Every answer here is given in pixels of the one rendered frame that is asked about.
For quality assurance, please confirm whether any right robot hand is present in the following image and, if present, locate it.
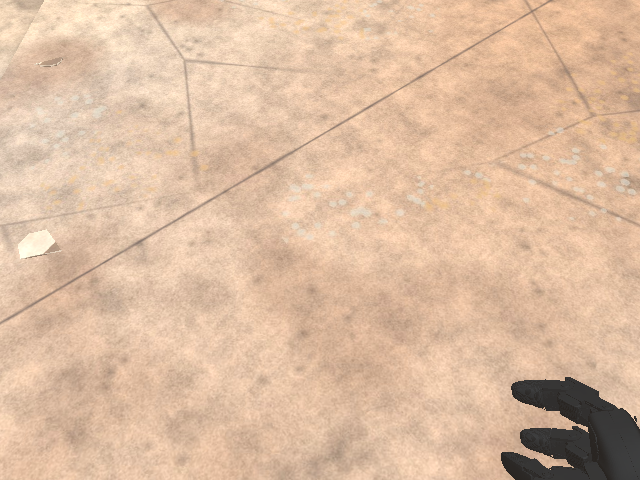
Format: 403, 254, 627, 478
501, 377, 640, 480

